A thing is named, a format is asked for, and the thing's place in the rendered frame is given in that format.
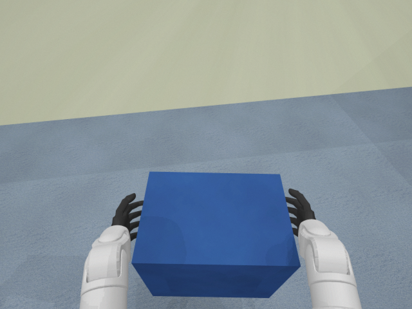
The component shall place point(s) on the right robot hand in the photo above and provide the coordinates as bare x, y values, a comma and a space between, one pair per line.
303, 211

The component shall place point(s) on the carton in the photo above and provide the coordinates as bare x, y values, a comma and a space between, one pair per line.
214, 235

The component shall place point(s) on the left robot forearm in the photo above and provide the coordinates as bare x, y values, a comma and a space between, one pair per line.
105, 276

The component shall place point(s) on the right robot forearm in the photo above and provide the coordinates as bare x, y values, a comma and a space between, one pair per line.
328, 267

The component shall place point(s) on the left robot hand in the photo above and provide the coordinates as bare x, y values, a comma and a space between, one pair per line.
123, 215

